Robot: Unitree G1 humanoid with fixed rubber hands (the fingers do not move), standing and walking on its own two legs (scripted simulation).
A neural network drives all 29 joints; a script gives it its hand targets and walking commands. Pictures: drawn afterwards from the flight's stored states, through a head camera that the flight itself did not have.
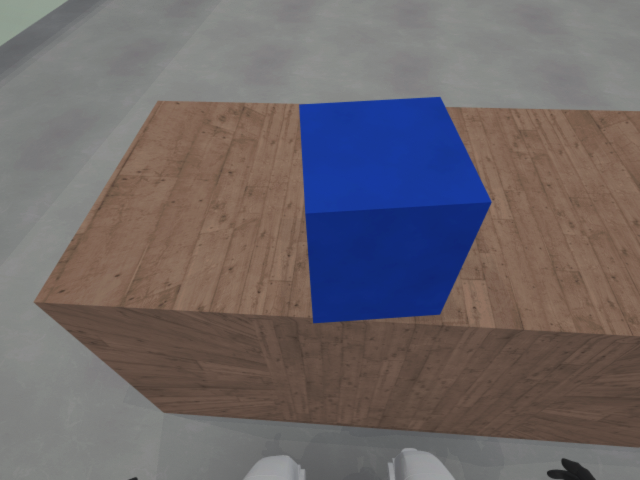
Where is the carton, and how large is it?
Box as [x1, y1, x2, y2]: [299, 97, 491, 322]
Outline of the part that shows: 440,97 299,104 305,215 313,322 439,314 491,202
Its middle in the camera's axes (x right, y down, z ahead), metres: +0.08 -0.04 +0.57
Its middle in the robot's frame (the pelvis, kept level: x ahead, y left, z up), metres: +0.46 -0.05 +0.05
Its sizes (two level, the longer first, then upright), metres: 0.210 0.200 0.250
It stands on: a pedestal, 0.64 m high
